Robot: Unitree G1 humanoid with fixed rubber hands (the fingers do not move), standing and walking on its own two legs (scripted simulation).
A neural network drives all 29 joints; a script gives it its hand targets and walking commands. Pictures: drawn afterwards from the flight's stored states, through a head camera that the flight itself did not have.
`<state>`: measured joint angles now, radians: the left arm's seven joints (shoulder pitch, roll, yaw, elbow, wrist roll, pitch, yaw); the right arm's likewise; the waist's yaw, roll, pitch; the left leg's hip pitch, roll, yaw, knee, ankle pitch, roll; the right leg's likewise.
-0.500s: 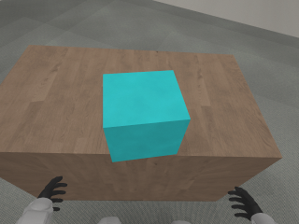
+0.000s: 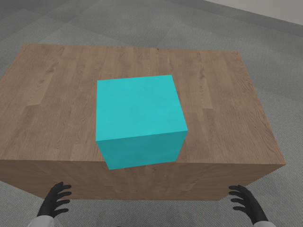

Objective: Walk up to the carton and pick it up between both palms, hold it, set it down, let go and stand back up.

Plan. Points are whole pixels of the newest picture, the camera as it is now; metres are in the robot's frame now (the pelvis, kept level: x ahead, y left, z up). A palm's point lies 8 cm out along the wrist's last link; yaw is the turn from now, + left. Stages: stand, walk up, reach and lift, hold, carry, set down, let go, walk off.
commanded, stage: reach and lift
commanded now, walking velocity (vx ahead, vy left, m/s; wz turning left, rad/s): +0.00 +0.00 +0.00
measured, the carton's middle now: (139, 123) +0.39 +0.04 -0.01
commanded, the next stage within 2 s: none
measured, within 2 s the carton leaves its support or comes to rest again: neither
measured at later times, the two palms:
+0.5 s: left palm (54, 208) +0.17 +0.23 -0.04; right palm (247, 210) +0.16 -0.24 -0.04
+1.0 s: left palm (58, 195) +0.19 +0.22 -0.01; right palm (245, 192) +0.19 -0.23 +0.00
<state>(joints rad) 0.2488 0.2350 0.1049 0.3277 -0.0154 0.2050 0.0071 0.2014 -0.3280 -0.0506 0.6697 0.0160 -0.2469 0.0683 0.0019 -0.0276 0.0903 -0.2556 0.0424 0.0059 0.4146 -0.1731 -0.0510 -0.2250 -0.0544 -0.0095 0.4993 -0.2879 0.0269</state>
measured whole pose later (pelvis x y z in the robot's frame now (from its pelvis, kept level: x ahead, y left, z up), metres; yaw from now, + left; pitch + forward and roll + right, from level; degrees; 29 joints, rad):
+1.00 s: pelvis +0.00 +0.00 +0.00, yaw +0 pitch +0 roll +1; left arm 0.25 0.19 -0.01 0.31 -0.16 -0.20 0.08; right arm 0.24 -0.23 -0.02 0.34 0.20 -0.30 0.05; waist 0.00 -0.03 0.03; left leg -0.22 0.04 0.01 0.37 -0.15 -0.05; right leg -0.19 -0.05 -0.01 0.45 -0.26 0.03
